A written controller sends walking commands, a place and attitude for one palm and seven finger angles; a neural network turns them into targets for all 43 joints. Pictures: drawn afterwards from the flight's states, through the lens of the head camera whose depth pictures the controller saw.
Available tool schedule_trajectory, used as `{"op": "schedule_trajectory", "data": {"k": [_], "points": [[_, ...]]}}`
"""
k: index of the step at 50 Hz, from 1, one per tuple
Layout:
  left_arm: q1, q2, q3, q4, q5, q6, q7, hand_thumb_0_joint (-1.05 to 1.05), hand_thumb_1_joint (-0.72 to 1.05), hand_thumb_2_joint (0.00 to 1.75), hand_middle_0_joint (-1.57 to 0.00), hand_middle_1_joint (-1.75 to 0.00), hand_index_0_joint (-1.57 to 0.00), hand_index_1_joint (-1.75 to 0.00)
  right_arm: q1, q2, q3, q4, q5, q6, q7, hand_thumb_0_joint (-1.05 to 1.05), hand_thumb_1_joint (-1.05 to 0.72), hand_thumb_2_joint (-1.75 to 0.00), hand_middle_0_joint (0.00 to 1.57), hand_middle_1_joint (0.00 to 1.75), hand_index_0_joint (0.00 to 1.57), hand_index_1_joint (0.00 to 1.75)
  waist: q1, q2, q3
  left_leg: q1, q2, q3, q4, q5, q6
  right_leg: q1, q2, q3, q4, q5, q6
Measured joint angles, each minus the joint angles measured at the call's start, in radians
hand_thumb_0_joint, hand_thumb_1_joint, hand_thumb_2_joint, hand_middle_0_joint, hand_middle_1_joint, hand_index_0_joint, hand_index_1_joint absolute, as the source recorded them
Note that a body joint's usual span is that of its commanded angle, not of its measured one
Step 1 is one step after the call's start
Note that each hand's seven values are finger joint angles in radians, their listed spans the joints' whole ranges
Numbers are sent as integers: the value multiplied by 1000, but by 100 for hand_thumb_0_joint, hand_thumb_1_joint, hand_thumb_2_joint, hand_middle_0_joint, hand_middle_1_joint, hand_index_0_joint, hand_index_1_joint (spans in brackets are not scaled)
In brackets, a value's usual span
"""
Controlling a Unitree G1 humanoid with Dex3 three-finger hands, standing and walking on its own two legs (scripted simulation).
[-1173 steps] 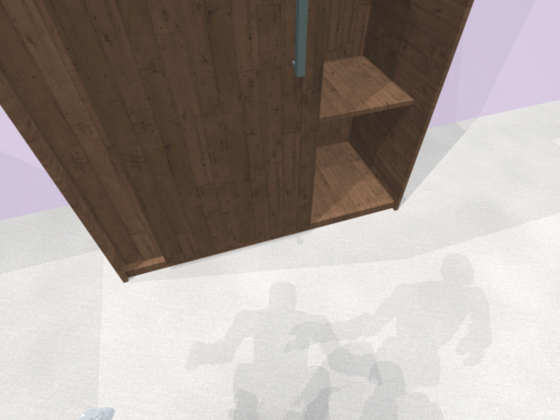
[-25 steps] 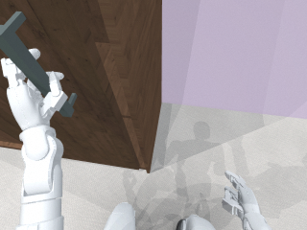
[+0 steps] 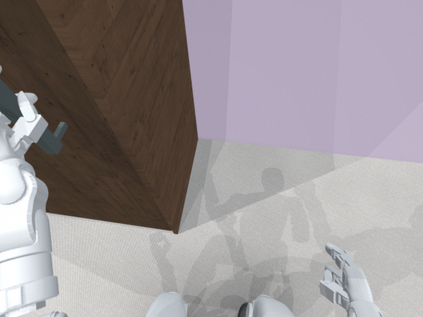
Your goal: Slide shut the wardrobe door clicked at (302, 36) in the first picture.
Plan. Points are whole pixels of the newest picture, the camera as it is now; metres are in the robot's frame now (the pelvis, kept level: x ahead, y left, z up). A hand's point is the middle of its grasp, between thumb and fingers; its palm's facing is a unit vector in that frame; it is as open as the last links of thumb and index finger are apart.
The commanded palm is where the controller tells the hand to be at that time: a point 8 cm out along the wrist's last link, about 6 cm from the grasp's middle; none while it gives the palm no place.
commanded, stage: step sideways, sliding the door along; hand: left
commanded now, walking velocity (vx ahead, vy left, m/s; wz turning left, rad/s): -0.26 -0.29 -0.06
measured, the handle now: (18, 95) +0.38 +0.36 +0.17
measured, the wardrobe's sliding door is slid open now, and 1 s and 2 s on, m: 0.00 0.00 0.00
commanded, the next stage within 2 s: stop walking and hold the door there in 0.04 s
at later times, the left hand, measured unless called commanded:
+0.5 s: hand (26, 120) +0.34 +0.33 +0.16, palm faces +0.70 -0.62 -0.35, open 7.3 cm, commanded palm +0.28 +0.33 +0.15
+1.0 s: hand (26, 118) +0.34 +0.33 +0.17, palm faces +0.70 -0.63 -0.33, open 7.1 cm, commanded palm +0.28 +0.33 +0.15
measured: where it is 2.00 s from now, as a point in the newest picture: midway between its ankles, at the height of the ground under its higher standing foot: outside the picture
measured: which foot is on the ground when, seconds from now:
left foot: down 0.00-0.28, up 0.30-0.46, down 0.48-1.00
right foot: down 0.00-0.00, up 0.02-0.24, down 0.26-1.00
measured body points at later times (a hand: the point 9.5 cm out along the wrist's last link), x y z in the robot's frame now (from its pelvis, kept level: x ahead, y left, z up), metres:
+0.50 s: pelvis +0.02 -0.07 +0.00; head +0.05 -0.08 +0.45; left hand +0.29 +0.36 +0.18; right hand +0.16 -0.37 -0.09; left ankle +0.06 +0.03 -0.73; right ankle +0.07 -0.19 -0.72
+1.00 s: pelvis +0.02 -0.08 +0.02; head +0.00 -0.10 +0.47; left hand +0.30 +0.36 +0.19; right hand +0.07 -0.37 -0.10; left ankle +0.06 +0.03 -0.72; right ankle +0.02 -0.19 -0.72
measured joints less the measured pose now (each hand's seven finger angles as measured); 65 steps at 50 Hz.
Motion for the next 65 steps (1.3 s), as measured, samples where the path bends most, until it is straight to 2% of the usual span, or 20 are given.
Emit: {"op": "schedule_trajectory", "data": {"k": [2, 4, 8, 9, 12, 14, 16, 18, 20, 23, 25, 26, 29, 33, 36, 41, 54, 59, 63, 65], "points": [[-12, 18, 10, -2, 8, 2, -12, -3, 74, 85, -33, -137, 0, -126, 2, 19, -15, 2, -9, 1, 5, 1, -91, -90, 20, 30, 20, 30, 30, -32, 24, 37, 16, 27, -8, -37, -56, -37, 13, 46, 127, -109, 23], [-26, 19, 23, 7, 21, 2, -18, -3, 74, 86, -32, -137, -1, -125, 14, 27, -19, -6, -18, -8, 18, 1, -91, -90, 20, 30, 20, 30, 42, -26, 46, 74, 47, 25, -34, -60, -83, -47, 26, 56, 191, -157, 33], [-29, 40, 47, 33, 23, 11, -18, -3, 73, 86, -31, -137, -1, -125, 42, 35, -8, -31, -13, -21, 40, 1, -91, -90, 20, 30, 20, 30, 66, 8, 61, 134, 117, 23, -81, -53, -126, -13, 18, 44, 116, -107, 41], [-10, 70, 69, 66, 25, -20, -37, -5, 72, 86, -31, -136, -1, -126, 36, 39, 6, -25, -14, -21, 41, 1, -91, -90, 20, 30, 20, 30, 66, 5, 55, 144, 130, 32, -85, -55, -134, -7, 14, 44, 92, -97, 46], [54, 211, 127, 183, 58, -79, -87, -12, 66, 83, -35, -136, -4, -127, 36, 53, 29, -37, -3, -15, 40, 1, -91, -90, 20, 30, 21, 30, 51, -2, 29, 119, 164, 41, 4, -92, -103, 55, 3, 25, -78, 39, 47], [72, 263, 163, 253, 78, -85, -98, -16, 63, 80, -37, -137, -6, -126, 24, 34, 32, -33, 2, -23, 29, 1, -91, -90, 20, 30, 21, 30, 22, 38, 37, 65, 191, -8, 144, -106, -57, 79, 28, -2, -97, 87, 23], [100, 277, 195, 309, 71, -94, -96, -17, 63, 79, -38, -135, -8, -126, 3, 10, 26, -11, 7, -20, 12, 1, -91, -90, 21, 30, 21, 30, 0, 41, 25, -25, 91, -83, 352, -223, -16, 49, 21, 11, -61, 40, 0], [124, 270, 218, 353, 67, -103, -88, -17, 63, 78, -38, -133, -10, -127, -5, -18, 24, 13, 9, -22, -7, 1, -91, -90, 21, 30, 21, 30, -14, 29, -1, -80, -20, -89, 450, -290, 7, 33, 5, 38, -70, 35, -4], [149, 265, 240, 396, 76, -117, -85, -17, 62, 77, -39, -133, -12, -127, -5, -42, 27, 35, 6, -17, -25, 1, -91, -90, 20, 30, 21, 30, -38, 21, -36, -91, -87, -62, 370, -296, 23, 28, -8, 52, -95, 51, 2], [163, 266, 243, 426, 91, -121, -81, -16, 60, 78, -40, -134, -15, -127, 19, -64, 24, 58, 4, -10, -47, 1, -91, -90, 20, 30, 20, 30, -67, 12, -90, -57, -133, -23, 133, -195, 39, 30, -11, 48, -118, 64, 7], [161, 272, 226, 426, 97, -117, -75, -16, 59, 79, -39, -135, -16, -127, 46, -70, 18, 65, 4, -5, -60, 1, -91, -90, 20, 30, 20, 30, -71, 5, -119, -22, -135, -17, 5, -12, 44, 29, -5, 41, -108, 59, 10], [157, 277, 217, 428, 100, -113, -69, -15, 59, 80, -39, -135, -16, -126, 59, -64, 16, 70, 5, -1, -65, 1, -91, -90, 20, 30, 20, 30, -64, -14, -128, -13, -139, -7, 0, 12, 42, 31, -9, 50, -100, 54, 11], [168, 284, 203, 459, 109, -107, -53, -14, 60, 79, -36, -136, -16, -124, 108, -42, 23, 69, -4, 0, -77, 1, -91, -90, 20, 30, 20, 30, -58, -44, -178, 18, -142, 17, -55, -8, 37, 10, -9, 80, -11, -77, 11], [179, 304, 203, 509, 106, -86, -51, -13, 62, 78, -34, -134, -15, -126, 162, -17, 43, 63, -6, -14, -81, 1, -91, -90, 20, 30, 20, 30, -75, -41, -219, 32, -135, 16, -126, 28, 29, 60, -16, 69, -64, -67, 27], [167, 327, 217, 562, 105, -81, -52, -13, 63, 77, -34, -132, -15, -127, 173, -7, 62, 75, -9, -12, -77, 1, -91, -90, 20, 30, 20, 30, -75, -32, -228, 13, -119, 25, -109, 23, 15, 114, -9, 61, -202, 48, 17], [129, 330, 232, 650, 110, -100, -62, -12, 62, 78, -34, -131, -16, -128, 185, -23, 55, 107, -5, 7, -70, 1, -91, -90, 20, 30, 21, 30, -78, 13, -249, -31, -95, 0, -79, 12, 23, 98, 24, 51, -231, 67, -5], [124, 334, 208, 699, 103, -133, -74, -13, 58, 83, -35, -133, -20, -131, 191, -46, 41, 119, 1, 18, -87, 1, -91, -90, 20, 30, 21, 30, -65, 5, -280, -10, -110, 15, -134, 41, 19, 99, 10, 68, -250, 78, 7], [110, 321, 198, 688, 113, -152, -85, -14, 57, 83, -37, -135, -20, -132, 161, -57, 29, 98, -1, 27, -81, 1, -91, -90, 20, 30, 21, 30, -63, 26, -271, -56, -109, -1, -75, 19, 27, 81, 12, 55, -241, 80, 11], [87, 300, 174, 657, 117, -187, -109, -17, 54, 84, -40, -137, -22, -132, 132, -74, 17, 103, -1, 29, -77, 1, -91, -90, 20, 30, 20, 30, -57, 29, -254, -97, -134, -44, 25, -78, 42, 41, -13, 46, -186, 61, 27], [77, 288, 157, 627, 119, -201, -118, -18, 53, 84, -42, -138, -23, -132, 120, -78, 17, 107, -3, 28, -78, 1, -91, -90, 20, 30, 20, 30, -65, 19, -242, -87, -137, -39, -4, -21, 39, 22, -41, 40, -145, 44, 43]]}}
